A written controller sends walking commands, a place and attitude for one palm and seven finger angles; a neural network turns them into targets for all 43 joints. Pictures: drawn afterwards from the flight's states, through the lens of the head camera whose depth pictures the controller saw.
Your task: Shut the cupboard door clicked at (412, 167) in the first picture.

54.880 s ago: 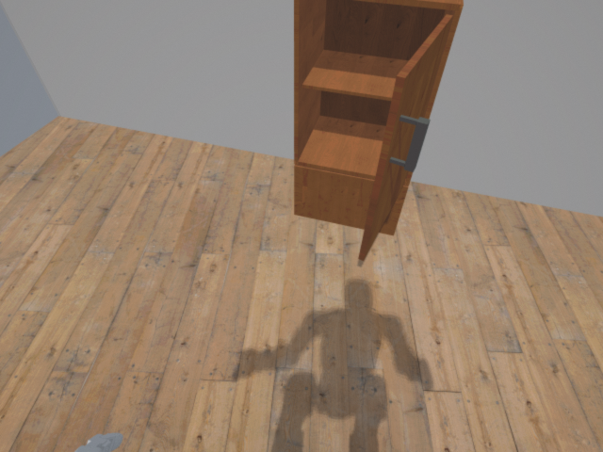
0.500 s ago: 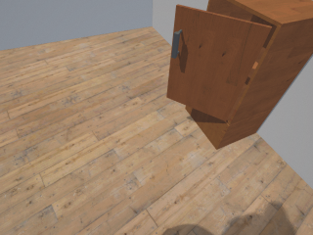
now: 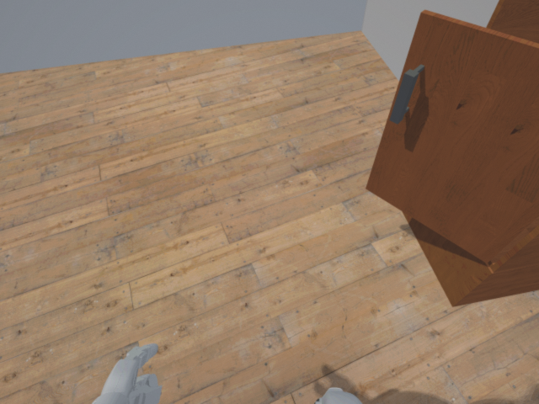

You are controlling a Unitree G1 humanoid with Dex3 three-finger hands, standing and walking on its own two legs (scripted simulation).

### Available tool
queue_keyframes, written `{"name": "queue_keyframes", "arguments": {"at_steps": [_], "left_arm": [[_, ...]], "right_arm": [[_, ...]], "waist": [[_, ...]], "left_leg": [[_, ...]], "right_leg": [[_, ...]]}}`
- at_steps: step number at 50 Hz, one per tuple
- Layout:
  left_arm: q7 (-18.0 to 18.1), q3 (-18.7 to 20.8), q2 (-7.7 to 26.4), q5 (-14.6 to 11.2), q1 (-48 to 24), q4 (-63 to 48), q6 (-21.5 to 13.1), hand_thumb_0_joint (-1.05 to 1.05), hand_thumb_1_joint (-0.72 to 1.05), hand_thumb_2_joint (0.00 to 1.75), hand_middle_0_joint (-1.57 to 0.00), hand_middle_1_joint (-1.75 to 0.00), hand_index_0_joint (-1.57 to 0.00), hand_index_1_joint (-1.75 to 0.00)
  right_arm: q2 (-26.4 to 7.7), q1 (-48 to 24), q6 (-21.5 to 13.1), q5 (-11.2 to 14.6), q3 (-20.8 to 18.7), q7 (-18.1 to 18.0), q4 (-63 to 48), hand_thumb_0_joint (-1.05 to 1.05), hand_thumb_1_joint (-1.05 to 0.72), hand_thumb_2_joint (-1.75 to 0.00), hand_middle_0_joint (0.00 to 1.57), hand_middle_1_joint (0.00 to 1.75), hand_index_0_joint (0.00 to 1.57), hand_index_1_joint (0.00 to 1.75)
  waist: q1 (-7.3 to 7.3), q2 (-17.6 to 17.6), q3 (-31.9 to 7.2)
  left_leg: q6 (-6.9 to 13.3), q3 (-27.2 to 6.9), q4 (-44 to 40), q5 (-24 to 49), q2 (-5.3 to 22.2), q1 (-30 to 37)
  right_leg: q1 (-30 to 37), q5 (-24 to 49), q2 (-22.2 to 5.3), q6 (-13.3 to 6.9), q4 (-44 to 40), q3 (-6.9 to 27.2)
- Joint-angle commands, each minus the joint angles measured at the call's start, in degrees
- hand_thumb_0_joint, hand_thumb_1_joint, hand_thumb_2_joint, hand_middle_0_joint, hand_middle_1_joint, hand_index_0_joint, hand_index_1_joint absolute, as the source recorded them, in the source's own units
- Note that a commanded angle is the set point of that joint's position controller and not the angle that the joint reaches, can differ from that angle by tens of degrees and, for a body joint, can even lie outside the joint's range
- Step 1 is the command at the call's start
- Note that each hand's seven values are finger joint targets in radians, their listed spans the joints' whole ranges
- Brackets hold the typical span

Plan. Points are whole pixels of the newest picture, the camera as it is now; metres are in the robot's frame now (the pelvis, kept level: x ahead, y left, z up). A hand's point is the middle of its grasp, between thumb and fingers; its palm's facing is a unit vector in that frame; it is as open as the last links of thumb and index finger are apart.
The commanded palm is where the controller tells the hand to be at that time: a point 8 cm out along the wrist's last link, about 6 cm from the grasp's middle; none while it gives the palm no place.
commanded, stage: turn to face it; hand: left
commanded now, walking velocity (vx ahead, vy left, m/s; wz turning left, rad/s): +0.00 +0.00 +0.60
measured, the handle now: (407, 94) +0.79 -0.33 -0.01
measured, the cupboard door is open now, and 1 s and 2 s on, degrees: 36 36 36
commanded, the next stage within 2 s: take the last steps up to it in 1.46 s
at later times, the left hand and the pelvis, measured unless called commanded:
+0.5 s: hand out of the picture +0.09 +0.16 -0.18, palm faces +0.04 -0.99 -0.14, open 7.3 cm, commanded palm none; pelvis +0.12 -0.01 +0.00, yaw -5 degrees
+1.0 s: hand (213, 300) +0.32 +0.13 -0.15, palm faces -0.35 -0.89 -0.29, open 7.3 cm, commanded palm none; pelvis +0.15 -0.04 +0.00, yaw -21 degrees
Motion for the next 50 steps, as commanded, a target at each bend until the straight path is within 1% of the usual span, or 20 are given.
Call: {"name": "queue_keyframes", "arguments": {"at_steps": [1,2,3,4,6,9,13,17,19,20,21,26,31,35,36,37,38,41,45,50], "left_arm": [[2.01,4.27,16.23,0.91,19.90,0.97,-2.17,0.00,0.90,0.90,-0.20,-0.30,-0.20,-0.30],[2.42,3.81,14.80,0.11,18.43,0.66,-1.46,0.00,0.90,0.90,-0.20,-0.30,-0.20,-0.30],[2.64,3.12,11.85,0.03,14.46,-0.22,-1.50,0.00,0.90,0.90,-0.20,-0.30,-0.20,-0.30],[2.75,2.39,9.55,0.24,11.28,-0.29,-1.78,0.00,0.90,0.90,-0.20,-0.30,-0.20,-0.30],[3.02,1.14,5.51,0.03,9.47,0.50,-2.06,0.00,0.90,0.90,-0.20,-0.30,-0.20,-0.30],[3.14,0.14,4.25,0.20,13.04,3.40,-2.91,0.00,0.90,0.90,-0.20,-0.30,-0.20,-0.30],[3.16,0.67,5.67,-0.06,16.43,6.18,-2.25,0.00,0.90,0.90,-0.20,-0.30,-0.20,-0.30],[3.14,1.44,5.82,-0.79,13.88,6.30,-0.55,0.00,0.90,0.90,-0.20,-0.30,-0.20,-0.30],[2.72,0.88,2.18,-1.43,15.06,5.29,0.21,0.00,0.90,0.90,-0.20,-0.30,-0.20,-0.30],[2.65,0.85,2.09,-1.31,13.90,4.89,0.75,0.00,0.90,0.90,-0.20,-0.30,-0.20,-0.30],[2.44,1.06,3.02,-0.89,12.31,4.37,1.42,0.00,0.90,0.90,-0.20,-0.30,-0.20,-0.30],[0.72,2.37,2.94,-0.59,11.53,4.09,3.01,0.00,0.90,0.90,-0.20,-0.30,-0.20,-0.30],[0.00,2.51,2.03,-0.25,7.97,1.33,3.18,0.00,0.90,0.90,-0.20,-0.30,-0.20,-0.30],[-0.14,2.95,4.49,-0.12,11.59,1.05,2.64,0.00,0.90,0.90,-0.20,-0.30,-0.20,-0.30],[0.14,3.38,7.74,0.08,15.08,1.87,2.01,0.00,0.90,0.90,-0.20,-0.30,-0.20,-0.30],[0.97,4.51,14.69,0.66,17.95,2.12,1.26,0.00,0.90,0.90,-0.20,-0.30,-0.20,-0.30],[1.75,4.39,16.92,-0.42,19.12,2.33,1.43,0.00,0.90,0.90,-0.20,-0.30,-0.20,-0.30],[2.82,3.57,12.87,-0.29,7.35,-1.68,2.25,0.00,0.90,0.90,-0.20,-0.30,-0.20,-0.30],[2.57,2.81,12.74,-0.13,6.04,-3.02,1.59,0.00,0.90,0.90,-0.20,-0.30,-0.20,-0.30],[2.05,3.11,13.98,-0.03,6.69,-2.94,2.01,0.00,0.90,0.90,-0.20,-0.30,-0.20,-0.30]], "right_arm": [[-4.67,-1.06,-1.00,1.47,-2.32,0.18,-6.34,0.00,-0.90,-0.90,0.20,0.30,0.20,0.30],[-6.89,-2.14,-0.30,1.02,-2.86,0.05,-6.85,0.00,-0.90,-0.90,0.20,0.30,0.20,0.30],[-6.29,-1.69,-0.11,0.65,-2.72,0.21,-6.21,0.00,-0.90,-0.90,0.20,0.30,0.20,0.30],[-5.08,-1.58,0.07,0.69,-2.33,0.14,-5.23,0.00,-0.90,-0.90,0.20,0.30,0.20,0.30],[-3.53,-1.38,0.42,0.45,-1.60,0.30,-3.92,0.00,-0.90,-0.90,0.20,0.30,0.20,0.30],[-0.76,-1.43,0.59,0.73,0.03,0.12,-3.02,0.00,-0.90,-0.90,0.20,0.30,0.20,0.30],[-0.86,-5.44,0.52,1.27,0.57,-0.52,-3.81,0.00,-0.90,-0.90,0.20,0.30,0.20,0.30],[-3.68,-4.77,0.21,1.68,0.16,-1.49,-3.84,0.00,-0.90,-0.90,0.20,0.30,0.20,0.30],[-10.54,-2.25,-0.38,1.25,-1.09,-2.33,-3.48,0.00,-0.90,-0.90,0.20,0.30,0.20,0.30],[-11.81,-1.33,0.22,0.89,-1.59,-2.68,-3.47,0.00,-0.90,-0.90,0.20,0.30,0.20,0.30],[-11.17,-2.50,0.58,0.70,-1.31,-3.15,-3.89,0.00,-0.90,-0.90,0.20,0.30,0.20,0.30],[-9.28,-6.80,1.00,0.54,-1.31,-3.25,-6.08,0.00,-0.90,-0.90,0.20,0.30,0.20,0.30],[-9.57,-6.02,1.27,0.22,-2.74,-2.66,-6.02,0.00,-0.90,-0.90,0.20,0.30,0.20,0.30],[-11.40,-8.87,1.58,0.52,-3.27,-2.01,-6.91,0.00,-0.90,-0.90,0.20,0.30,0.20,0.30],[-10.47,-8.62,1.64,0.93,-3.14,-1.46,-7.59,0.00,-0.90,-0.90,0.20,0.30,0.20,0.30],[-5.97,-9.79,1.78,1.43,-2.21,-1.13,-9.89,0.00,-0.90,-0.90,0.20,0.30,0.20,0.30],[-7.48,-11.18,2.82,1.50,-1.85,-1.43,-11.46,0.00,-0.90,-0.90,0.20,0.30,0.20,0.30],[-8.93,-10.54,2.97,1.20,-2.22,-1.19,-10.14,0.00,-0.90,-0.90,0.20,0.30,0.20,0.30],[-7.46,-8.10,2.77,1.15,-1.26,-0.77,-9.27,0.00,-0.90,-0.90,0.20,0.30,0.20,0.30],[-7.04,-7.60,2.54,1.42,-1.10,-0.96,-10.12,0.00,-0.90,-0.90,0.20,0.30,0.20,0.30]], "waist": [[9.33,-23.29,-10.41],[7.86,-19.67,-7.46],[5.85,-13.24,-2.50],[3.95,-14.02,-1.04],[2.25,-12.89,-1.04],[1.95,-11.51,-6.29],[3.58,-11.27,-8.81],[1.19,-8.98,-8.12],[0.52,8.42,-11.47],[-0.65,12.69,-9.02],[-0.41,11.24,-4.80],[2.12,7.91,-3.76],[1.67,9.90,-2.54],[5.17,7.24,-3.35],[6.99,0.73,-5.38],[8.79,-18.89,-6.66],[8.98,-18.61,-7.20],[4.91,-15.01,-3.80],[3.39,-8.76,-7.53],[4.11,-9.52,-7.14]], "left_leg": [[0.43,2.90,25.78,-14.79,-3.20,-27.11],[0.20,1.39,37.93,-18.37,-0.21,-27.33],[0.46,-0.36,40.82,-12.72,2.37,-26.88],[0.30,-0.47,42.14,-8.71,3.66,-25.17],[-0.15,0.29,38.06,-4.17,5.48,-20.84],[-1.68,5.37,21.86,-4.09,4.17,-14.50],[-2.38,7.91,10.82,-0.73,1.83,-10.21],[-1.93,6.52,-2.99,11.44,3.71,2.75],[4.54,-5.87,-3.20,39.39,20.31,17.33],[9.77,-8.12,-6.12,42.64,26.63,14.33],[11.79,-6.62,-6.58,43.36,26.96,11.60],[8.78,3.80,-5.06,41.29,21.23,8.81],[6.86,7.52,-4.12,32.13,20.69,5.16],[2.88,11.03,5.41,25.02,19.80,-0.73],[0.12,13.80,14.33,17.87,16.25,-5.68],[-3.44,16.07,30.11,-11.67,6.65,-19.31],[-3.51,7.12,39.19,-20.47,5.39,-21.04],[-3.34,1.78,42.81,-8.79,8.55,-23.95],[-4.57,3.95,32.23,-5.55,6.81,-18.24],[-4.54,4.80,20.94,-5.37,4.56,-14.83]], "right_leg": [[36.52,-3.70,-20.30,-6.05,-20.27,23.21],[28.43,-6.78,-25.05,-10.47,-23.97,29.26],[22.58,-10.33,-22.63,-11.84,-24.58,26.13],[17.35,-8.82,-20.06,-11.84,-24.66,24.67],[14.52,9.02,-15.25,-11.46,-21.85,12.92],[20.75,43.49,-10.15,-10.75,-14.92,4.24],[25.50,52.49,-8.29,-11.50,-12.52,8.38],[16.20,38.12,-6.34,-8.52,-9.55,10.04],[1.78,1.12,3.02,-3.02,-1.16,2.92],[-1.11,-21.77,4.52,-1.96,10.28,0.58],[-3.32,-22.74,3.16,-1.83,17.98,2.03],[-3.30,-15.71,1.54,-0.85,21.86,-0.51],[2.14,-9.43,2.56,-1.26,9.55,-4.03],[13.84,1.57,3.37,-3.01,-3.89,-4.85],[21.01,11.35,-0.03,-4.57,-9.66,-0.32],[27.90,28.90,-14.32,-11.15,-15.35,21.70],[23.45,31.00,-19.84,-16.78,-17.58,27.84],[17.85,8.49,-13.34,-15.03,-19.20,22.12],[17.87,20.74,-9.39,-13.85,-14.82,15.18],[16.62,18.05,-8.06,-14.17,-14.71,19.03]]}}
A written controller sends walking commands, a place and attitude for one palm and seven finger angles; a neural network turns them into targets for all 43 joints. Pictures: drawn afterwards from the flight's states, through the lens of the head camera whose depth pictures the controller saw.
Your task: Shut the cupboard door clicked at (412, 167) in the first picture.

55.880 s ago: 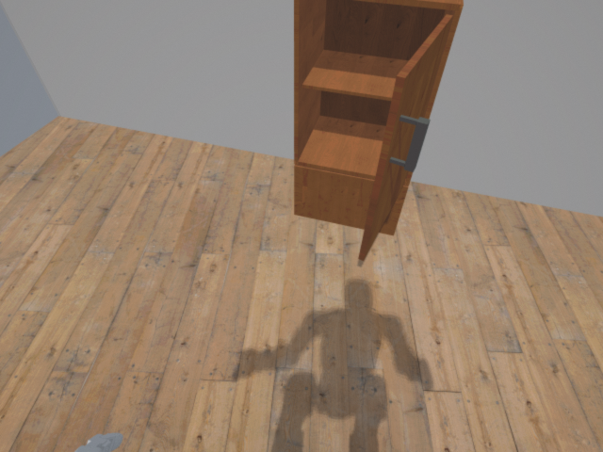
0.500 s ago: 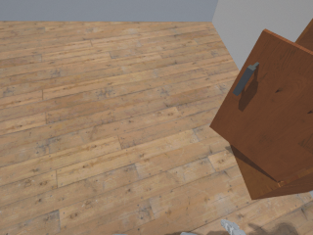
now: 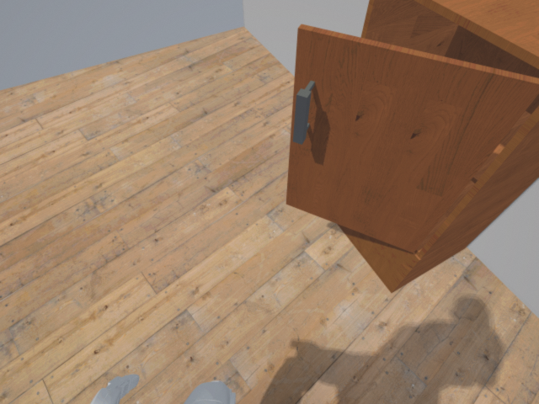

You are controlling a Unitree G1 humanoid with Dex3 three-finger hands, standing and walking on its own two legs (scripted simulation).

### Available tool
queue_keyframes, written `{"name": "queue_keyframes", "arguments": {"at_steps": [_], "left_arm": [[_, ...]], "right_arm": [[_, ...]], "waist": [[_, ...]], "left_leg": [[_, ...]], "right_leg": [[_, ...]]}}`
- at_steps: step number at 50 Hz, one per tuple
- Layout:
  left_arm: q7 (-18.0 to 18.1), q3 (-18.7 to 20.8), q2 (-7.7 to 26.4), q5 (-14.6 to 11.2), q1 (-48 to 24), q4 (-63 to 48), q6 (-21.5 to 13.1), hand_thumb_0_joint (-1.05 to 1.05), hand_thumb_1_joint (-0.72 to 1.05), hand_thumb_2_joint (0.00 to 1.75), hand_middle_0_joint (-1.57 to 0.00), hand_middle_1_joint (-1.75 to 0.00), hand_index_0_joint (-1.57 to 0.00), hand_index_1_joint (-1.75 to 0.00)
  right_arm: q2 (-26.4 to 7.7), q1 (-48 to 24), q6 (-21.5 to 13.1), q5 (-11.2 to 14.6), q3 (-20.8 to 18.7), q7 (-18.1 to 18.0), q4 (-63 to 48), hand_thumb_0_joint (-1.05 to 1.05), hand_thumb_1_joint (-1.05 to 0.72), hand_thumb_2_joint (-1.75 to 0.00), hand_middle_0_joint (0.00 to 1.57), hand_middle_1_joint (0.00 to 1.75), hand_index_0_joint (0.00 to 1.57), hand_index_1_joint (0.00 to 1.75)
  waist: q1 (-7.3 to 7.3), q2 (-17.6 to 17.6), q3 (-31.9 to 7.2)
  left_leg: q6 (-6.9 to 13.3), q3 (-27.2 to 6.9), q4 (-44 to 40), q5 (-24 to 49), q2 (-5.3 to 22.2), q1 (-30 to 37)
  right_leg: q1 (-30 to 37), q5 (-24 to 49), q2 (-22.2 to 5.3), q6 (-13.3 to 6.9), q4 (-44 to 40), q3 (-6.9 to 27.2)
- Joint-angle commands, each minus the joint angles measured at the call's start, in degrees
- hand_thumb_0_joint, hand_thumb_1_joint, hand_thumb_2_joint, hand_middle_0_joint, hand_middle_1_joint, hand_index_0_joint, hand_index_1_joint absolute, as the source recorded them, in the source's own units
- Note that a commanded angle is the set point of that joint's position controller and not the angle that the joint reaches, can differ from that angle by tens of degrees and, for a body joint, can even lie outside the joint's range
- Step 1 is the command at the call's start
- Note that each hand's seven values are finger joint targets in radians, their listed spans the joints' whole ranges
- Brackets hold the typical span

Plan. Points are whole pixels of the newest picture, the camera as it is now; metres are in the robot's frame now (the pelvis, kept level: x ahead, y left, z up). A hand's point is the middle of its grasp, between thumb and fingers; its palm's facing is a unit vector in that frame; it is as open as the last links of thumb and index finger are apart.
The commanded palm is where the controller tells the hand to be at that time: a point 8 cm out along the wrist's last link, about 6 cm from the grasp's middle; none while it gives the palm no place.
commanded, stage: turn to face it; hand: left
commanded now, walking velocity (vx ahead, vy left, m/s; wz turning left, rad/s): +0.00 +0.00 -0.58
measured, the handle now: (305, 112) +0.70 -0.04 -0.02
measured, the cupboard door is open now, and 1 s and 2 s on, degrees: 36 36 36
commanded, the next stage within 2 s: take the last steps up to it in 0.46 s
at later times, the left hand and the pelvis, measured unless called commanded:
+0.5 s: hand (157, 385) +0.16 +0.21 -0.16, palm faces -0.27 -0.93 -0.24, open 7.3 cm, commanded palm none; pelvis +0.01 +0.03 -0.01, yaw -16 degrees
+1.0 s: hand (170, 374) +0.18 +0.19 -0.17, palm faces -0.33 -0.93 -0.14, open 7.3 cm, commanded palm none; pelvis +0.07 +0.03 +0.01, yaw -20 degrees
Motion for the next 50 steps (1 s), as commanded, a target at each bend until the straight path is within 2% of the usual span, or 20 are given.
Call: {"name": "queue_keyframes", "arguments": {"at_steps": [1,5,7,8,10,13,18,22,23,25,26,30,35,37,38,39,40,41,45,50], "left_arm": [[0.61,3.66,11.96,0.10,1.95,-3.55,-0.82,0.00,0.90,0.90,-0.20,-0.30,-0.20,-0.30],[0.14,3.23,9.68,-0.77,-2.20,-4.82,0.07,0.00,0.90,0.90,-0.20,-0.30,-0.20,-0.30],[-0.59,2.29,4.72,-1.12,-2.21,-6.91,0.31,0.00,0.90,0.90,-0.20,-0.30,-0.20,-0.30],[-0.87,2.65,6.56,-0.56,-3.96,-7.06,0.36,0.00,0.90,0.90,-0.20,-0.30,-0.20,-0.30],[-1.54,3.59,6.39,-0.07,-0.68,-4.48,0.74,0.00,0.90,0.90,-0.20,-0.30,-0.20,-0.30],[-2.02,2.67,3.97,-0.62,-0.27,-3.87,0.89,0.00,0.90,0.90,-0.20,-0.30,-0.20,-0.30],[-1.86,1.69,1.68,-0.75,-2.48,-3.95,0.45,0.00,0.90,0.90,-0.20,-0.30,-0.20,-0.30],[-1.30,1.86,2.55,-0.75,2.76,-2.02,-0.21,0.00,0.90,0.90,-0.20,-0.30,-0.20,-0.30],[-1.04,2.19,4.46,-0.46,5.44,-0.95,-0.57,0.00,0.90,0.90,-0.20,-0.30,-0.20,-0.30],[0.25,3.54,12.72,-0.01,9.60,0.95,-1.34,0.00,0.90,0.90,-0.20,-0.30,-0.20,-0.30],[0.71,3.16,12.12,-0.50,9.63,0.99,-1.25,0.00,0.90,0.90,-0.20,-0.30,-0.20,-0.30],[1.44,2.16,7.06,-0.29,2.25,-0.37,-1.46,0.00,0.90,0.90,-0.20,-0.30,-0.20,-0.30],[0.54,2.62,7.90,0.12,2.11,0.55,-2.01,0.00,0.90,0.90,-0.20,-0.30,-0.20,-0.30],[0.08,2.26,7.07,-0.38,1.66,1.22,-1.84,0.00,0.90,0.90,-0.20,-0.30,-0.20,-0.30],[-0.18,1.74,4.18,-0.67,1.83,0.99,-1.65,0.00,0.90,0.90,-0.20,-0.30,-0.20,-0.30],[-0.61,0.96,0.28,-1.14,2.34,-0.20,-1.57,0.00,0.90,0.90,-0.20,-0.30,-0.20,-0.30],[-0.63,1.01,1.18,-0.73,-1.18,-1.67,-1.85,0.00,0.90,0.90,-0.20,-0.30,-0.20,-0.30],[-1.02,1.32,2.61,-0.30,-2.39,-2.18,-2.14,0.00,0.90,0.90,-0.20,-0.30,-0.20,-0.30],[-1.78,1.40,0.70,-0.11,1.86,2.46,-2.24,0.00,0.90,0.90,-0.20,-0.30,-0.20,-0.30],[-1.63,0.24,-1.73,-0.45,0.76,3.18,-2.34,0.00,0.90,0.90,-0.20,-0.30,-0.20,-0.30]], "right_arm": [[-3.13,1.41,-1.91,0.65,-0.77,-0.35,-4.84,0.00,-0.90,-0.90,0.20,0.30,0.20,0.30],[-4.87,8.22,-3.08,0.72,-1.04,-0.96,-2.92,0.00,-0.90,-0.90,0.20,0.30,0.20,0.30],[-13.34,9.53,-3.62,-0.61,-2.53,-1.35,-3.73,0.00,-0.90,-0.90,0.20,0.30,0.20,0.30],[-12.56,8.24,-3.45,-0.98,-2.02,-1.54,-4.29,0.00,-0.90,-0.90,0.20,0.30,0.20,0.30],[-8.63,3.32,-3.92,-1.02,-0.91,-1.89,-5.16,0.00,-0.90,-0.90,0.20,0.30,0.20,0.30],[-7.12,3.42,-3.72,-1.05,-0.65,-2.04,-4.63,0.00,-0.90,-0.90,0.20,0.30,0.20,0.30],[-7.85,8.47,-3.41,-0.90,-1.69,-1.70,-1.51,0.00,-0.90,-0.90,0.20,0.30,0.20,0.30],[-8.56,6.71,-3.05,-0.32,-2.24,-1.21,-0.73,0.00,-0.90,-0.90,0.20,0.30,0.20,0.30],[-7.64,6.46,-2.94,0.10,-2.32,-0.96,-0.77,0.00,-0.90,-0.90,0.20,0.30,0.20,0.30],[-1.88,2.34,-2.36,0.53,-0.97,-0.69,-3.87,0.00,-0.90,-0.90,0.20,0.30,0.20,0.30],[-2.88,1.99,-1.43,0.56,-0.88,-0.92,-3.71,0.00,-0.90,-0.90,0.20,0.30,0.20,0.30],[-2.50,4.75,-1.39,-0.04,-0.88,-0.36,-0.57,0.00,-0.90,-0.90,0.20,0.30,0.20,0.30],[-0.47,6.57,-2.95,-0.47,-0.29,0.62,0.28,0.00,-0.90,-0.90,0.20,0.30,0.20,0.30],[-0.50,12.42,-4.09,-0.62,0.02,0.45,2.62,0.00,-0.90,-0.90,0.20,0.30,0.20,0.30],[-2.89,16.65,-4.80,-0.77,-0.40,0.08,3.91,0.00,-0.90,-0.90,0.20,0.30,0.20,0.30],[-8.43,20.41,-5.09,-1.57,-1.66,-0.31,4.64,0.00,-0.90,-0.90,0.20,0.30,0.20,0.30],[-10.47,21.60,-4.82,-1.63,-1.97,-0.84,4.31,0.00,-0.90,-0.90,0.20,0.30,0.20,0.30],[-9.45,19.37,-4.76,-1.39,-1.46,-0.72,3.38,0.00,-0.90,-0.90,0.20,0.30,0.20,0.30],[-3.14,13.65,-6.48,-0.98,0.70,-1.29,3.41,0.00,-0.90,-0.90,0.20,0.30,0.20,0.30],[-1.99,18.02,-6.84,-0.66,0.61,-1.43,6.93,0.00,-0.90,-0.90,0.20,0.30,0.20,0.30]], "waist": [[1.20,-8.85,-9.73],[-2.80,-6.26,-8.70],[-3.35,19.95,-7.35],[-3.34,12.08,-5.56],[0.21,11.57,-5.05],[0.06,10.01,-6.41],[-2.43,12.40,-8.27],[0.25,10.61,-8.83],[1.33,5.87,-9.42],[3.89,-16.84,-7.89],[3.88,-11.29,-7.34],[-0.05,-13.55,-6.30],[-0.07,-10.12,-3.97],[-2.60,-6.77,-4.19],[-4.32,2.67,-4.32],[-5.39,19.53,-3.22],[-6.47,18.21,0.16],[-5.03,11.68,2.63],[-0.89,6.66,1.63],[-1.64,7.18,-1.51]], "left_leg": [[0.19,-0.04,-9.41,-0.62,-1.29,1.43],[1.57,-0.94,-30.63,9.24,-0.72,18.90],[10.95,-23.87,-42.91,11.43,22.18,20.38],[14.05,-22.79,-42.37,15.19,23.37,14.01],[12.55,-13.04,-39.36,26.15,17.17,13.58],[11.78,-3.55,-34.62,36.01,13.14,18.79],[11.92,-0.82,-31.65,40.68,13.86,22.83],[8.89,0.92,-26.55,34.81,13.58,17.21],[6.29,3.03,-22.33,27.48,11.16,13.26],[1.51,6.56,-1.98,-12.18,-0.47,-5.42],[2.04,0.66,3.71,-11.00,0.79,-4.06],[1.18,-0.43,6.92,-1.79,1.11,-4.99],[2.00,3.30,-15.14,-0.03,-0.83,6.18],[2.28,5.74,-27.44,6.02,-2.91,18.46],[3.53,-1.65,-34.18,1.49,0.91,24.23],[8.16,-20.46,-43.38,-10.91,14.54,25.23],[12.72,-29.41,-49.04,-16.68,21.38,19.72],[14.88,-29.38,-49.73,-16.37,21.80,15.77],[10.51,-9.98,-46.81,8.46,12.57,16.27],[12.05,-1.82,-43.27,26.77,11.33,23.17]], "right_leg": [[8.33,16.98,-13.78,-9.28,-7.23,15.97],[-6.10,6.03,-8.03,-3.29,-2.59,14.79],[-17.17,-21.84,3.06,2.89,21.58,-0.82],[-14.22,-20.72,-0.17,2.80,30.28,2.20],[-14.04,-15.27,-1.40,4.04,37.54,1.10],[-12.85,-14.14,-1.94,4.62,32.01,-2.12],[-6.61,-12.91,-1.32,3.72,16.13,-6.05],[6.06,-0.69,-0.76,1.96,-1.52,-7.24],[11.82,6.16,-2.79,1.32,-7.37,-4.58],[17.32,28.33,-23.06,-8.48,-11.53,18.48],[12.67,25.53,-24.01,-11.73,-11.44,16.37],[10.54,16.34,-15.82,-9.56,-11.14,8.03],[3.34,-9.70,-13.88,-8.65,-13.61,8.95],[-3.78,-17.43,-10.64,-6.10,-9.89,6.66],[-10.18,-19.48,-6.70,-3.86,-1.52,4.30],[-18.09,-20.88,0.97,-0.28,14.46,-4.26],[-20.51,-20.73,0.10,-0.60,24.57,-2.61],[-20.13,-17.50,-3.09,-1.33,28.88,-0.08],[-17.17,-5.54,-4.12,0.73,32.47,-0.89],[-14.56,-1.91,-4.64,1.48,21.61,-4.37]]}}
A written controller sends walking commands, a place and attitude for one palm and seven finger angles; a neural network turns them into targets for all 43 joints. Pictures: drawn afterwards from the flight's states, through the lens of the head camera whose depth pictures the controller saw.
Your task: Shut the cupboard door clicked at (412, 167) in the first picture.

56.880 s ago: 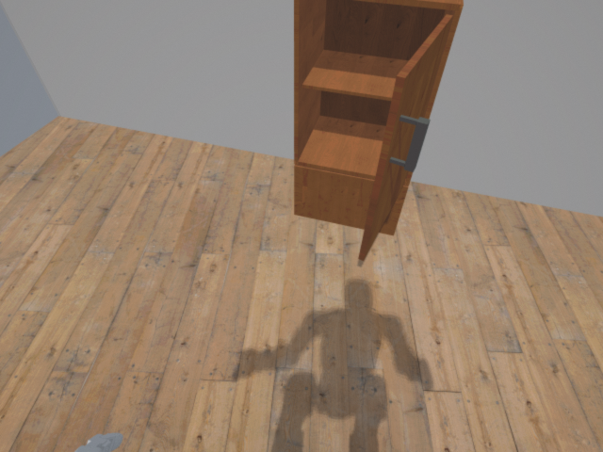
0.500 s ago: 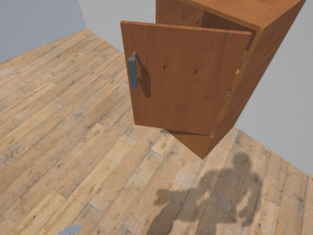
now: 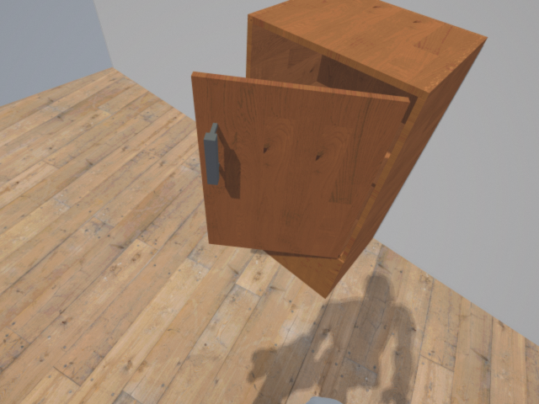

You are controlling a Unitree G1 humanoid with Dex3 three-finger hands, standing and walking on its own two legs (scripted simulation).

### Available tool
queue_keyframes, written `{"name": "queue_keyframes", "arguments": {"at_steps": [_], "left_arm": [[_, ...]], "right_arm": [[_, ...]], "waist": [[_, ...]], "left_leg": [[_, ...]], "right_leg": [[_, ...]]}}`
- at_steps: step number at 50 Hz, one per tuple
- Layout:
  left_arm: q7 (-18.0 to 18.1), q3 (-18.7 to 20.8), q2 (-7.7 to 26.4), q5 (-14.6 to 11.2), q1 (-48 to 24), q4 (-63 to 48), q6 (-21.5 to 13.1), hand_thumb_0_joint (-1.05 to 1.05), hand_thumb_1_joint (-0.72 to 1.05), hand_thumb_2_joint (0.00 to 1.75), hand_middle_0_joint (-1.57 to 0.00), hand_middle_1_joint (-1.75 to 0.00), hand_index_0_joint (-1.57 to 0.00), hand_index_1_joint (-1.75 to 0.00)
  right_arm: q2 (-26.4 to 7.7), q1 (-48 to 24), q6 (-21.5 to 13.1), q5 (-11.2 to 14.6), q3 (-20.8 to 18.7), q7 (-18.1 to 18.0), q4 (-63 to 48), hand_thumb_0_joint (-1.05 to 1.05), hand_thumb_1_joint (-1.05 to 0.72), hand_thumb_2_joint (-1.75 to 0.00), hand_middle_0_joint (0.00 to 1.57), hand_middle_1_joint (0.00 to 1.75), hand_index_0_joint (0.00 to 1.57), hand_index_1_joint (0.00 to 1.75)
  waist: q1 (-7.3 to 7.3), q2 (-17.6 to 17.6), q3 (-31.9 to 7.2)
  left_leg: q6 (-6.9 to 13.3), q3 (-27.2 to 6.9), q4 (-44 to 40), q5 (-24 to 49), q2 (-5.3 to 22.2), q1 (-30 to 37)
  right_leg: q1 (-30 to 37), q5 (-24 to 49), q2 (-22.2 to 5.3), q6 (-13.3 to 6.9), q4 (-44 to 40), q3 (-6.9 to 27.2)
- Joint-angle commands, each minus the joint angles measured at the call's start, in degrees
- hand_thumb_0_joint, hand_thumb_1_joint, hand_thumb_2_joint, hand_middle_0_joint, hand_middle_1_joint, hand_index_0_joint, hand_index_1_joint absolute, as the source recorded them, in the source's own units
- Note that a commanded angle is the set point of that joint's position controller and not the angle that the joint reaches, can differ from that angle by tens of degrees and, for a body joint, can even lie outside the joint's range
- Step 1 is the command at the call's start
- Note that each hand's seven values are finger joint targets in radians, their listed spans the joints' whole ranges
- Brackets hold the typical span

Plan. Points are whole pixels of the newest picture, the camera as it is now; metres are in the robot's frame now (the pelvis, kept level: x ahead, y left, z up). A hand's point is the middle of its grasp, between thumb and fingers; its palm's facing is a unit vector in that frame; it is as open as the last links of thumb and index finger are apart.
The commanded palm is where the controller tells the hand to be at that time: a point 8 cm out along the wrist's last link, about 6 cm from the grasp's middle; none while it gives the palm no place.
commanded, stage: take the last steps up to it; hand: left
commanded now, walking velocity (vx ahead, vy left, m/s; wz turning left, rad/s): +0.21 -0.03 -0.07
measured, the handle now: (213, 154) +0.62 +0.15 -0.03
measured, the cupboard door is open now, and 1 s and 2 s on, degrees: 36 36 36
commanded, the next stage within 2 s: come to a stop and stand still in 0.22 s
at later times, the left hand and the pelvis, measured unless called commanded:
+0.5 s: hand out of the picture +0.16 +0.13 -0.18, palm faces +0.02 -0.98 -0.18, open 7.2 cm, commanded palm none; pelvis +0.13 -0.04 -0.01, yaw -1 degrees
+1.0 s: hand (195, 396) +0.17 +0.12 -0.18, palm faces -0.02 -0.95 -0.31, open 7.3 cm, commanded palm none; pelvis +0.11 -0.08 -0.03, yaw -2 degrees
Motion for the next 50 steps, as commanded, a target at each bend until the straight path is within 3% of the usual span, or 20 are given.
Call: {"name": "queue_keyframes", "arguments": {"at_steps": [1,6,8,9,10,11,14,17,22,25,27,31,36,42,43,44,46,47,48,50], "left_arm": [[0.28,-0.17,0.57,-0.34,-5.07,-4.80,-2.05,0.00,0.90,0.90,-0.20,-0.30,-0.20,-0.30],[0.47,-0.02,0.74,-0.38,-5.39,-4.27,-2.55,0.00,0.90,0.90,-0.20,-0.30,-0.20,-0.30],[0.67,0.78,1.58,-0.27,2.55,-1.18,-2.88,0.00,0.90,0.90,-0.20,-0.30,-0.20,-0.30],[1.06,1.45,4.22,-0.16,8.17,0.74,-3.43,0.00,0.90,0.90,-0.20,-0.30,-0.20,-0.30],[1.70,2.48,8.67,0.02,14.58,2.73,-4.20,0.00,0.90,0.90,-0.20,-0.30,-0.20,-0.30],[2.17,2.72,10.99,-0.68,16.13,3.17,-3.97,0.00,0.90,0.90,-0.20,-0.30,-0.20,-0.30],[3.04,1.35,4.93,-0.68,5.47,0.88,-3.77,0.00,0.90,0.90,-0.20,-0.30,-0.20,-0.30],[3.40,0.53,1.71,-0.26,1.72,-0.42,-4.48,0.00,0.90,0.90,-0.20,-0.30,-0.20,-0.30],[3.88,-0.05,3.70,-0.38,1.79,0.51,-4.21,0.00,0.90,0.90,-0.20,-0.30,-0.20,-0.30],[4.36,0.21,4.19,-0.95,1.34,0.58,-3.07,0.00,0.90,0.90,-0.20,-0.30,-0.20,-0.30],[4.78,-0.15,1.93,-1.15,3.98,-0.25,-1.82,0.00,0.90,0.90,-0.20,-0.30,-0.20,-0.30],[4.29,-0.16,2.43,-0.84,4.30,-0.21,-0.23,0.00,0.90,0.90,-0.20,-0.30,-0.20,-0.30],[3.91,0.70,3.04,-0.81,2.76,-2.33,0.54,0.00,0.90,0.90,-0.20,-0.30,-0.20,-0.30],[3.45,0.92,2.23,-0.61,6.21,-3.07,-0.02,0.00,0.90,0.90,-0.20,-0.30,-0.20,-0.30],[4.85,-0.36,3.00,-0.84,10.45,-2.12,-1.70,0.00,0.90,0.90,-0.20,-0.30,-0.20,-0.30],[4.97,0.46,7.93,0.19,4.20,-7.02,-2.02,0.00,0.90,0.90,-0.20,-0.30,-0.20,-0.30],[5.35,0.00,8.80,0.29,3.12,-7.68,-3.77,0.00,0.90,0.90,-0.20,-0.30,-0.20,-0.30],[5.28,0.07,8.99,0.54,2.66,-8.28,-3.68,0.00,0.90,0.90,-0.20,-0.30,-0.20,-0.30],[5.51,0.76,9.14,0.40,2.63,-8.74,-3.96,0.00,0.90,0.90,-0.20,-0.30,-0.20,-0.30],[5.72,-0.01,7.15,0.15,0.00,-9.42,-3.63,0.00,0.90,0.90,-0.20,-0.30,-0.20,-0.30]], "right_arm": [[-8.87,4.82,-1.24,0.43,-2.55,-0.76,0.19,0.00,-0.90,-0.90,0.20,0.30,0.20,0.30],[-9.06,4.33,-0.22,0.37,-3.20,-0.55,1.97,0.00,-0.90,-0.90,0.20,0.30,0.20,0.30],[-8.70,2.52,0.07,0.91,-3.20,-0.43,2.12,0.00,-0.90,-0.90,0.20,0.30,0.20,0.30],[-7.58,1.94,-0.14,1.52,-3.01,-0.04,1.90,0.00,-0.90,-0.90,0.20,0.30,0.20,0.30],[-4.73,2.29,-0.44,2.03,-2.51,0.43,0.65,0.00,-0.90,-0.90,0.20,0.30,0.20,0.30],[-5.12,0.43,0.29,1.93,-2.78,0.29,-0.78,0.00,-0.90,-0.90,0.20,0.30,0.20,0.30],[-4.29,-2.61,0.95,1.25,-3.22,0.24,0.01,0.00,-0.90,-0.90,0.20,0.30,0.20,0.30],[-1.02,-0.19,1.55,1.00,-2.41,0.46,1.19,0.00,-0.90,-0.90,0.20,0.30,0.20,0.30],[-1.24,-3.03,2.59,1.82,-1.65,0.26,0.33,0.00,-0.90,-0.90,0.20,0.30,0.20,0.30],[-4.94,-2.91,2.65,1.76,-2.44,0.12,0.17,0.00,-0.90,-0.90,0.20,0.30,0.20,0.30],[-9.73,-4.55,2.05,1.28,-3.17,-0.40,-1.35,0.00,-0.90,-0.90,0.20,0.30,0.20,0.30],[-10.43,-9.00,2.35,1.29,-3.25,-1.49,-2.85,0.00,-0.90,-0.90,0.20,0.30,0.20,0.30],[-12.93,-10.57,3.05,0.60,-4.67,-2.27,-4.59,0.00,-0.90,-0.90,0.20,0.30,0.20,0.30],[-13.12,-14.19,3.70,0.95,-5.41,-1.34,-5.67,0.00,-0.90,-0.90,0.20,0.30,0.20,0.30],[-14.02,-16.72,2.07,2.72,-6.16,-0.93,-7.69,0.00,-0.90,-0.90,0.20,0.30,0.20,0.30],[-8.09,-13.33,2.54,2.17,-5.01,0.82,-10.27,0.00,-0.90,-0.90,0.20,0.30,0.20,0.30],[-5.18,-14.36,3.13,0.91,-4.19,1.68,-10.90,0.00,-0.90,-0.90,0.20,0.30,0.20,0.30],[-4.19,-14.16,3.15,1.08,-4.19,2.10,-10.72,0.00,-0.90,-0.90,0.20,0.30,0.20,0.30],[-4.73,-13.03,3.08,1.42,-3.95,2.02,-11.11,0.00,-0.90,-0.90,0.20,0.30,0.20,0.30],[-5.69,-11.90,3.04,1.83,-3.96,1.32,-11.44,0.00,-0.90,-0.90,0.20,0.30,0.20,0.30]], "waist": [[-0.97,9.92,3.12],[-0.88,9.83,4.00],[3.02,6.22,2.14],[5.64,1.29,-0.39],[7.38,-10.54,-4.10],[7.26,-12.58,-2.21],[3.02,-6.62,4.43],[-0.23,-1.51,0.47],[0.46,-2.71,-2.09],[-0.34,-3.12,-2.59],[1.33,7.15,-3.04],[1.63,15.55,-0.69],[0.26,9.39,-6.55],[2.21,9.09,-8.78],[4.88,0.14,-11.96],[1.50,-12.37,-6.46],[1.23,3.26,-5.72],[0.52,2.63,-4.65],[0.58,-11.39,-6.24],[-0.28,-17.00,-3.43]], "left_leg": [[6.75,-7.10,-8.33,20.60,12.40,5.01],[6.68,-6.83,-4.12,16.40,13.48,1.13],[4.25,-3.37,2.94,13.92,10.15,-4.49],[2.37,-1.03,11.09,10.15,6.69,-10.66],[-0.19,3.52,23.37,-4.61,-0.18,-20.95],[-0.28,0.54,36.49,-22.49,-1.68,-23.83],[-0.24,-6.88,43.73,-11.81,2.77,-25.44],[-1.72,-5.46,35.18,-7.71,2.94,-18.10],[-3.37,-4.07,16.77,-1.64,0.07,-11.80],[-2.46,-6.68,4.78,16.53,1.61,-3.67],[3.07,-14.16,4.09,41.54,11.12,-2.15],[8.15,-17.63,-1.08,42.88,14.31,-4.87],[12.44,-17.73,3.18,50.04,17.98,4.82],[6.81,-12.51,5.82,32.03,12.14,-1.90],[1.36,-7.33,15.80,28.03,9.79,1.30],[-1.13,-2.78,21.23,-3.43,-0.03,-16.43],[-1.71,-5.47,29.05,-10.16,-0.59,-17.67],[-1.51,-3.82,28.67,-9.75,-1.70,-18.59],[-0.97,-4.22,29.34,-8.95,-1.85,-20.79],[-0.54,-5.49,24.34,-7.59,-0.70,-15.49]], "right_leg": [[-4.16,2.11,-1.59,0.48,-8.55,-1.83],[6.40,1.00,-0.01,-0.73,-22.14,-4.30],[18.94,7.41,1.53,-1.25,-28.62,-5.47],[28.51,6.69,-2.20,-2.82,-31.22,0.29],[37.30,5.49,-14.09,-7.70,-36.22,16.25],[32.78,2.86,-21.98,-12.58,-44.44,25.69],[20.09,3.46,-17.95,-11.96,-45.81,18.19],[15.92,21.64,-14.20,-9.98,-43.11,5.57],[19.05,41.82,-12.51,-8.84,-36.30,2.51],[15.67,31.88,-10.86,-5.04,-30.98,1.84],[13.48,11.07,-4.00,-0.35,-27.31,-1.97],[13.49,-7.16,-1.11,0.49,-18.17,-1.60],[4.13,-15.80,0.61,0.63,-4.62,2.60],[16.33,0.42,1.16,0.93,-24.98,-0.96],[13.36,8.85,-2.77,1.36,-37.73,4.45],[16.63,14.64,-10.67,-1.66,-37.30,15.40],[16.58,27.53,-15.05,-9.04,-33.52,14.94],[17.94,34.46,-10.96,-8.28,-30.80,11.16],[20.94,38.35,-10.26,-8.49,-28.90,10.89],[14.41,29.79,-10.44,-8.48,-30.15,8.36]]}}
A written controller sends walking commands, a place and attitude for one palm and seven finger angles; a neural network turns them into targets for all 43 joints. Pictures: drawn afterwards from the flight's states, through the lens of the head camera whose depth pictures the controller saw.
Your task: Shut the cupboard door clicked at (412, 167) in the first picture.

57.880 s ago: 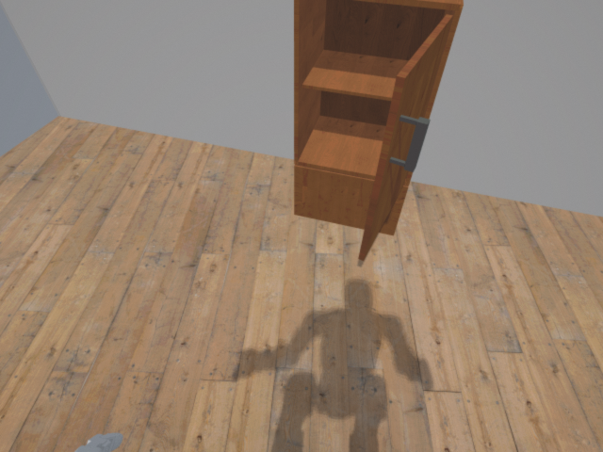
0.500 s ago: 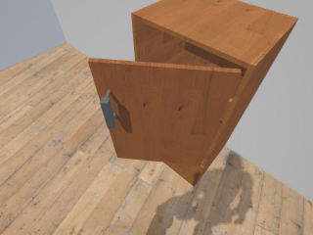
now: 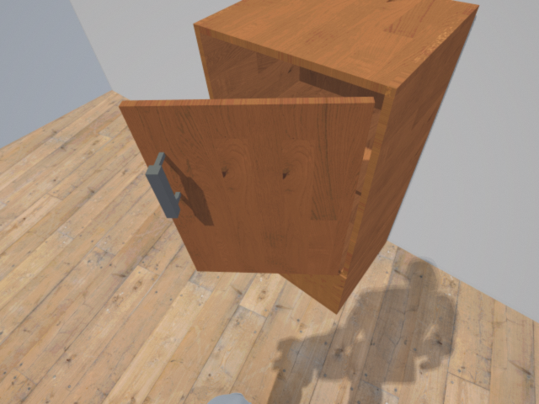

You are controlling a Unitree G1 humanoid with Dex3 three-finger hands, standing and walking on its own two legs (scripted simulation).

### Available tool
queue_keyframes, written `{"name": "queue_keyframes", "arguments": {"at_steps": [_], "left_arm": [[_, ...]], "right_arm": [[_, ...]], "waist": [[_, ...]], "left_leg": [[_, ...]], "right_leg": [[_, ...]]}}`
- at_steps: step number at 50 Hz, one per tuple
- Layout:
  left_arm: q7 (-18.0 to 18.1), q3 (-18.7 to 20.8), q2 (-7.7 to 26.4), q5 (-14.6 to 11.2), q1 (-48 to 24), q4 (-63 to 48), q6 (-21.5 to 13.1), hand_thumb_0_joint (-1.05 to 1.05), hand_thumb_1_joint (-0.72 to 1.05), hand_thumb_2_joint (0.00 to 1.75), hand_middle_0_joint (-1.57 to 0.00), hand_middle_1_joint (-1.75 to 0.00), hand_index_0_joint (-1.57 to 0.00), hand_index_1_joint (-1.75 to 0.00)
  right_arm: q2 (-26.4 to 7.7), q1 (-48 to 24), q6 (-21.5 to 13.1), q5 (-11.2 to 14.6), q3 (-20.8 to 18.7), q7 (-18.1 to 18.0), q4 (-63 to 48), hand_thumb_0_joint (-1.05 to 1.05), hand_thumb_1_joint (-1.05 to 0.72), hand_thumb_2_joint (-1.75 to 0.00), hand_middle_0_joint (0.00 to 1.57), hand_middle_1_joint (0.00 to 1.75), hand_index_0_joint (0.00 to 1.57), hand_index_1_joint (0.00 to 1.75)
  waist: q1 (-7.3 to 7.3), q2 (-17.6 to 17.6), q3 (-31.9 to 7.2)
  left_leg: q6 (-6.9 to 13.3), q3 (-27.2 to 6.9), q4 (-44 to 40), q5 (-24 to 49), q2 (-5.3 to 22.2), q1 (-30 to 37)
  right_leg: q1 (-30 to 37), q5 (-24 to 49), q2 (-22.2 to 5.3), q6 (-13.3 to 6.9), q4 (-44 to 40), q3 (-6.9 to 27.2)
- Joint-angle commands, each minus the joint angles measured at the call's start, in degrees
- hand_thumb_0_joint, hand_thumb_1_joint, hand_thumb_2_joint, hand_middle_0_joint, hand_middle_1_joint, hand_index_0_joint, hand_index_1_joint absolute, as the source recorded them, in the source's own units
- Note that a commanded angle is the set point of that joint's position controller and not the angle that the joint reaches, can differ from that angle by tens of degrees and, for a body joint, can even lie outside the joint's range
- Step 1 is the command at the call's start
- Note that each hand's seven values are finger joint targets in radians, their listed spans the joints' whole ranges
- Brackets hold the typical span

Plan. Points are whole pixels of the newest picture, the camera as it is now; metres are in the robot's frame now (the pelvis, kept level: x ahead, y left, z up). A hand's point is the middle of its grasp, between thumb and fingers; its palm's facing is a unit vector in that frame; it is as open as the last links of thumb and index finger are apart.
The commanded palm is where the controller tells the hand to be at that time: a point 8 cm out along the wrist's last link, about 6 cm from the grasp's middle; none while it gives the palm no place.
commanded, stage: come to a stop and stand still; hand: left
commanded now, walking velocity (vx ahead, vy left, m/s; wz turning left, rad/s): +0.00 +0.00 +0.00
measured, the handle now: (167, 185) +0.51 +0.25 +0.00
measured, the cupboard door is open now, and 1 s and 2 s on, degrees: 36 36 36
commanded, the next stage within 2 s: look again from close up in 1.24 s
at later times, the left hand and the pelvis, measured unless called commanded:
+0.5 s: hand out of the picture -0.01 +0.14 -0.16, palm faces +0.00 -0.98 -0.21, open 7.3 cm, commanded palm none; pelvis -0.01 -0.04 +0.01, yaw +0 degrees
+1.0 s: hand out of the picture +0.05 +0.14 -0.16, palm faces +0.00 -0.98 -0.20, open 7.3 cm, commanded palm none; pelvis +0.04 -0.03 +0.02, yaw +0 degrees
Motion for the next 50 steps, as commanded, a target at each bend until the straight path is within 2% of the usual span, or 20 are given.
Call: {"name": "queue_keyframes", "arguments": {"at_steps": [1,2,3,4,5,6,7,9,10,12,14,16,17,21,25,30,34,37,41,50], "left_arm": [[1.18,2.00,8.69,-0.18,-2.52,-6.12,-1.53,0.00,0.90,0.90,-0.20,-0.30,-0.20,-0.30],[1.02,1.63,8.86,-0.49,-2.82,-5.95,-1.13,0.00,0.90,0.90,-0.20,-0.30,-0.20,-0.30],[0.82,1.27,7.98,-0.77,-2.19,-5.74,-0.56,0.00,0.90,0.90,-0.20,-0.30,-0.20,-0.30],[0.68,1.03,6.61,-1.08,-0.81,-5.66,0.07,0.00,0.90,0.90,-0.20,-0.30,-0.20,-0.30],[0.57,0.93,5.89,-1.18,0.98,-5.43,0.28,0.00,0.90,0.90,-0.20,-0.30,-0.20,-0.30],[0.52,0.87,5.90,-0.92,2.37,-5.01,0.25,0.00,0.90,0.90,-0.20,-0.30,-0.20,-0.30],[0.26,0.89,6.63,-0.80,2.91,-3.80,0.42,0.00,0.90,0.90,-0.20,-0.30,-0.20,-0.30],[-0.24,0.85,6.21,-0.68,5.59,-2.59,0.23,0.00,0.90,0.90,-0.20,-0.30,-0.20,-0.30],[-0.39,0.67,6.16,-0.74,5.98,-2.27,-0.13,0.00,0.90,0.90,-0.20,-0.30,-0.20,-0.30],[-0.41,0.67,6.73,-0.79,4.61,-2.43,-0.62,0.00,0.90,0.90,-0.20,-0.30,-0.20,-0.30],[-0.45,0.74,7.65,-1.00,2.32,-2.45,-0.93,0.00,0.90,0.90,-0.20,-0.30,-0.20,-0.30],[-0.41,0.46,7.43,-1.12,1.71,-2.13,-1.37,0.00,0.90,0.90,-0.20,-0.30,-0.20,-0.30],[-0.47,0.33,7.31,-1.20,1.66,-1.68,-1.43,0.00,0.90,0.90,-0.20,-0.30,-0.20,-0.30],[-0.54,-0.01,6.85,-1.14,3.23,0.43,-1.66,0.00,0.90,0.90,-0.20,-0.30,-0.20,-0.30],[-0.63,-0.30,6.56,-1.36,4.23,2.64,-1.67,0.00,0.90,0.90,-0.20,-0.30,-0.20,-0.30],[-0.50,-0.72,5.73,-1.51,5.81,5.10,-2.14,0.00,0.90,0.90,-0.20,-0.30,-0.20,-0.30],[-0.34,-0.74,5.47,-1.46,6.36,6.33,-2.39,0.00,0.90,0.90,-0.20,-0.30,-0.20,-0.30],[-0.20,-0.74,5.26,-1.32,6.15,6.89,-2.35,0.00,0.90,0.90,-0.20,-0.30,-0.20,-0.30],[-0.07,-0.71,5.13,-1.14,5.90,7.41,-2.20,0.00,0.90,0.90,-0.20,-0.30,-0.20,-0.30],[-0.11,-0.49,6.07,-1.23,4.84,7.60,-2.07,0.00,0.90,0.90,-0.20,-0.30,-0.20,-0.30]], "right_arm": [[-0.32,3.06,-1.85,0.64,0.31,0.01,-4.66,0.00,-0.90,-0.90,0.20,0.30,0.20,0.30],[0.06,5.17,-2.03,0.50,0.80,0.06,-3.41,0.00,-0.90,-0.90,0.20,0.30,0.20,0.30],[-0.94,6.54,-2.31,0.20,0.91,0.11,-2.39,0.00,-0.90,-0.90,0.20,0.30,0.20,0.30],[-2.68,6.19,-2.55,-0.30,0.91,0.01,-2.43,0.00,-0.90,-0.90,0.20,0.30,0.20,0.30],[-3.95,5.32,-2.57,-0.72,1.00,-0.15,-2.81,0.00,-0.90,-0.90,0.20,0.30,0.20,0.30],[-4.03,4.21,-2.68,-0.82,1.01,-0.18,-2.66,0.00,-0.90,-0.90,0.20,0.30,0.20,0.30],[-4.55,2.78,-2.63,-0.73,1.11,-0.21,-2.43,0.00,-0.90,-0.90,0.20,0.30,0.20,0.30],[-4.47,1.92,-2.66,-0.51,1.22,-0.36,-2.71,0.00,-0.90,-0.90,0.20,0.30,0.20,0.30],[-4.12,2.53,-2.68,-0.45,1.33,-0.39,-2.51,0.00,-0.90,-0.90,0.20,0.30,0.20,0.30],[-2.71,5.15,-2.53,-0.41,1.56,-0.40,-1.53,0.00,-0.90,-0.90,0.20,0.30,0.20,0.30],[-1.48,8.08,-2.49,-0.45,1.84,-0.33,0.16,0.00,-0.90,-0.90,0.20,0.30,0.20,0.30],[-0.53,9.77,-2.84,-0.27,2.23,-0.40,1.65,0.00,-0.90,-0.90,0.20,0.30,0.20,0.30],[-0.84,9.75,-3.01,-0.19,2.36,-0.41,2.08,0.00,-0.90,-0.90,0.20,0.30,0.20,0.30],[-0.46,9.61,-3.23,0.01,2.76,-0.55,3.80,0.00,-0.90,-0.90,0.20,0.30,0.20,0.30],[-0.54,10.20,-3.44,0.03,3.21,-0.65,5.83,0.00,-0.90,-0.90,0.20,0.30,0.20,0.30],[-0.44,9.80,-4.30,0.35,3.62,-1.08,7.69,0.00,-0.90,-0.90,0.20,0.30,0.20,0.30],[-0.52,9.20,-4.76,0.55,3.62,-1.41,8.76,0.00,-0.90,-0.90,0.20,0.30,0.20,0.30],[-0.50,8.61,-4.85,0.63,3.56,-1.62,9.37,0.00,-0.90,-0.90,0.20,0.30,0.20,0.30],[-0.29,7.84,-4.71,0.62,3.52,-1.83,10.15,0.00,-0.90,-0.90,0.20,0.30,0.20,0.30],[-1.88,5.45,-4.63,0.49,3.42,-2.01,9.95,0.00,-0.90,-0.90,0.20,0.30,0.20,0.30]], "waist": [[-1.73,-17.34,-3.15],[-2.67,-13.72,-1.39],[-2.51,-7.07,0.86],[-1.36,0.30,4.02],[-0.09,2.61,5.78],[1.01,5.43,6.42],[1.64,6.19,5.85],[2.66,0.13,4.00],[2.45,-2.93,2.57],[0.69,-7.60,0.88],[-0.90,-9.84,-0.50],[-1.52,-9.18,-1.60],[-1.38,-7.92,-0.91],[-0.71,-8.50,1.19],[-0.45,-6.12,2.50],[0.30,-5.25,0.00],[0.61,-5.90,-2.50],[0.61,-5.98,-2.28],[0.63,-6.01,-0.83],[0.61,-5.64,-1.87]], "left_leg": [[0.54,1.49,-6.54,2.97,-1.35,7.50],[0.56,1.53,-12.56,6.86,-1.70,12.98],[1.12,-0.68,-16.44,7.89,-0.55,14.88],[3.38,-7.16,-21.82,3.99,3.99,10.66],[5.59,-11.77,-27.63,-3.40,7.33,4.07],[6.78,-14.36,-31.10,-9.59,8.30,-1.70],[6.48,-14.52,-32.45,-13.10,7.54,-3.91],[5.41,-11.13,-31.09,-13.85,5.96,-5.09],[4.41,-8.93,-28.74,-11.53,3.98,-2.72],[2.80,-4.48,-23.52,-4.86,1.30,3.99],[1.84,-1.57,-19.08,1.31,-0.09,9.50],[1.77,-1.33,-19.53,4.61,0.36,12.72],[1.79,-1.90,-19.95,4.55,0.47,12.20],[1.49,-2.02,-21.73,5.15,1.23,10.33],[1.33,-2.35,-22.68,6.06,1.58,10.36],[1.51,-2.75,-23.73,11.63,2.49,11.45],[1.53,-2.29,-23.18,16.18,3.03,12.92],[1.55,-2.23,-23.00,18.23,3.14,13.27],[1.68,-2.23,-23.27,19.21,3.45,14.18],[1.69,-2.10,-23.32,21.77,3.58,16.51]], "right_leg": [[-3.38,26.17,-12.01,-7.16,-9.85,7.39],[-8.80,15.35,-10.97,-5.37,-9.51,7.40],[-12.53,3.56,-8.29,-3.55,-8.52,6.50],[-13.95,-6.59,-4.37,-1.74,-7.70,5.01],[-9.75,-7.27,-1.88,-0.69,-6.48,3.05],[-4.61,-5.74,-1.88,-0.38,-5.38,1.07],[-1.42,-3.87,-1.90,-0.65,-4.49,1.31],[2.19,-2.78,-2.44,-1.15,-6.63,2.84],[1.32,-5.13,-3.46,-1.55,-10.44,5.23],[-4.20,-12.41,-6.40,-2.74,-16.98,9.92],[-8.07,-14.21,-8.84,-3.68,-20.27,12.30],[-8.41,-10.65,-8.67,-3.63,-20.50,11.34],[-8.25,-9.42,-8.18,-3.27,-20.07,10.72],[-6.20,-7.80,-7.94,-3.03,-20.83,10.56],[-5.91,-6.47,-7.54,-2.86,-20.76,10.12],[-0.42,6.04,-7.15,-2.32,-18.32,8.50],[3.24,16.16,-7.41,-1.81,-16.39,7.30],[4.08,20.34,-7.36,-1.56,-15.46,6.72],[3.52,20.95,-7.12,-1.41,-15.55,6.52],[4.65,24.40,-7.57,-1.10,-15.63,6.48]]}}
